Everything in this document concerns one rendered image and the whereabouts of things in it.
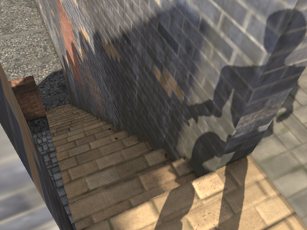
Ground stairs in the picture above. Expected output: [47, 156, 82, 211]
[45, 103, 198, 230]

